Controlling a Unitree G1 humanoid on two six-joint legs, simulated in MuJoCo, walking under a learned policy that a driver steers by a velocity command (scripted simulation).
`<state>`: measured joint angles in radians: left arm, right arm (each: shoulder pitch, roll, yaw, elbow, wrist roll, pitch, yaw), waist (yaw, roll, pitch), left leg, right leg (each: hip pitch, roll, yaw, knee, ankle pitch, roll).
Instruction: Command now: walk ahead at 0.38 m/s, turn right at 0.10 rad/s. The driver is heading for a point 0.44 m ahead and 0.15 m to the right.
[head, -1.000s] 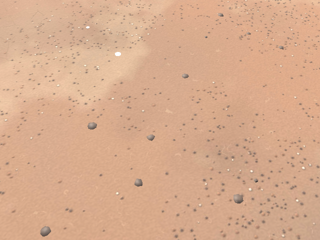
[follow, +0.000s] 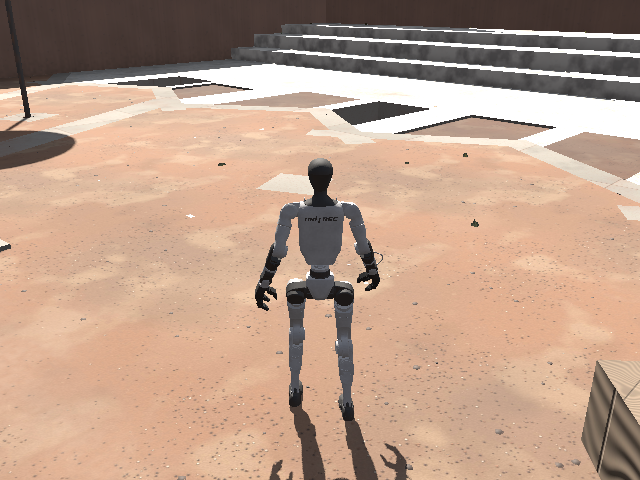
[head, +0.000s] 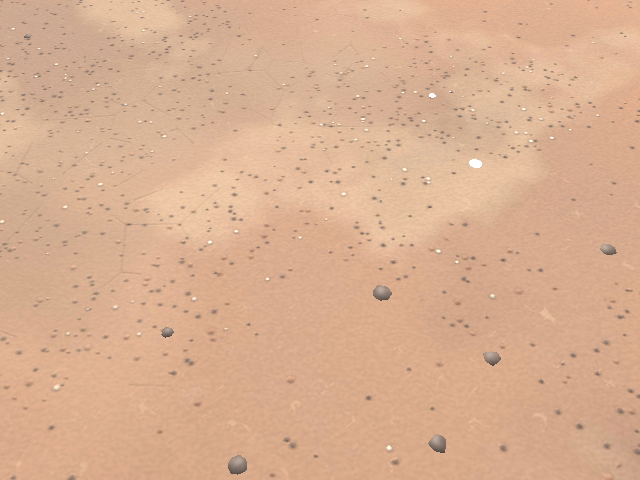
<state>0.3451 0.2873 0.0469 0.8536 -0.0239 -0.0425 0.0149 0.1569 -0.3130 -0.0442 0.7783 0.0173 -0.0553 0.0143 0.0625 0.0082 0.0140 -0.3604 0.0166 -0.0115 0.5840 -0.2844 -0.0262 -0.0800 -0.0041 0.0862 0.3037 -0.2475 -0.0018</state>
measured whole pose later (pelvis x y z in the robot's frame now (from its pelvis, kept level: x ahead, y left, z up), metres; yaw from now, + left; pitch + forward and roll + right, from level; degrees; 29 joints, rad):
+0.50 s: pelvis +0.22 +0.00 -0.03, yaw -15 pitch +2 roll +1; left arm 0.05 0.26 0.03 0.63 -0.03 -0.05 -0.07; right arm 0.40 -0.28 -0.05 0.87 0.01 -0.06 -0.02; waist -0.09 -0.02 0.06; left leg 0.17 0.00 0.23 0.23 -0.43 -0.01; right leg -0.62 -0.03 -0.06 0.62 -0.05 -0.07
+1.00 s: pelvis +0.42 -0.06 -0.01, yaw -22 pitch +1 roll -2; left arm 0.18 0.27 0.03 0.80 0.01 -0.02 -0.01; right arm 0.18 -0.27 -0.03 0.74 -0.01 -0.03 -0.02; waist 0.02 0.05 0.03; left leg -0.39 0.07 -0.05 0.53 -0.07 -0.04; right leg -0.19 0.11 0.01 0.44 -0.26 -0.07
